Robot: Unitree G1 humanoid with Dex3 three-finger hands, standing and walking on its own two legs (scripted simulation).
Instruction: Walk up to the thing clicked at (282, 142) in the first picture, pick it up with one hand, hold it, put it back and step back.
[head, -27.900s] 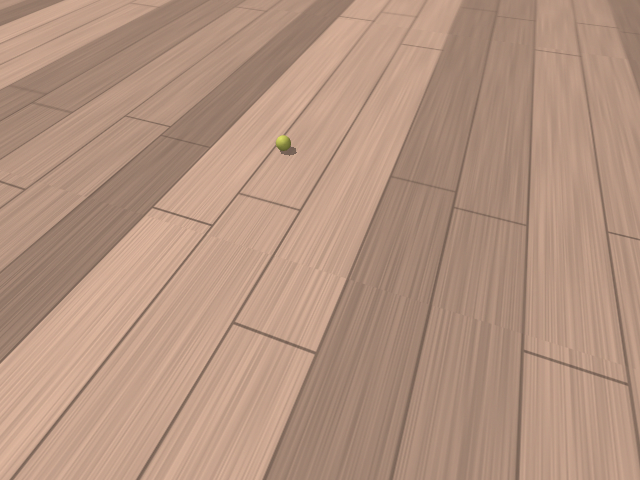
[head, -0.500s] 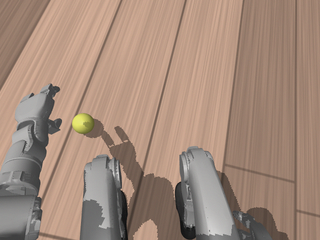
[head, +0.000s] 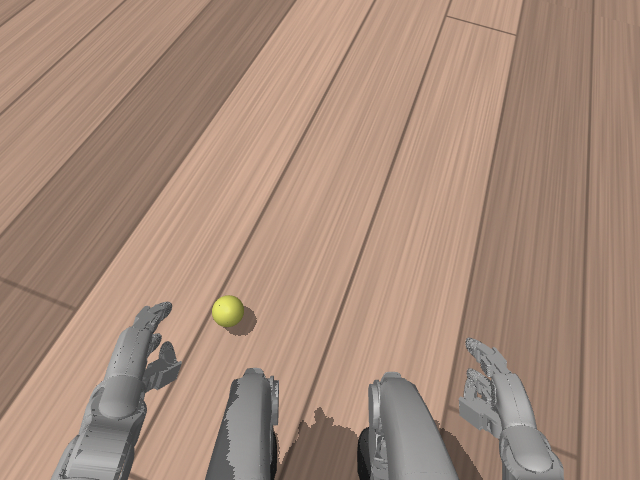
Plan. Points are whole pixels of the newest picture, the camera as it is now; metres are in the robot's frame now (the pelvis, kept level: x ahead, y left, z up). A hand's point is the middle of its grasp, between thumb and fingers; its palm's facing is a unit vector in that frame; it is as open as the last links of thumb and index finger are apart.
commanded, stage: home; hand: left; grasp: from above
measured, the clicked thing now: (228, 311) +0.47 +0.23 -0.55
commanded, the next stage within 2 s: none
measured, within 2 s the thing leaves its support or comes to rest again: neither
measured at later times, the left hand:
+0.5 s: hand (133, 381) +0.22 +0.19 +0.08, palm faces +0.09 -0.97 -0.22, open 7.4 cm
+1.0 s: hand (138, 393) +0.21 +0.18 +0.08, palm faces +0.09 -0.97 -0.21, open 7.5 cm
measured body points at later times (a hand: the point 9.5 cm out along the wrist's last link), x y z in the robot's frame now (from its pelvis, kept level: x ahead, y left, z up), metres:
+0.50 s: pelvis +0.06 +0.00 +0.13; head +0.08 +0.00 +0.58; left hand +0.21 +0.24 +0.10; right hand +0.22 -0.25 +0.06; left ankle +0.06 +0.12 -0.55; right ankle +0.06 -0.14 -0.55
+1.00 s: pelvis +0.06 -0.01 +0.13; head +0.07 +0.00 +0.58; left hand +0.20 +0.23 +0.10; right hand +0.23 -0.24 +0.06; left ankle +0.06 +0.12 -0.55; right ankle +0.06 -0.14 -0.55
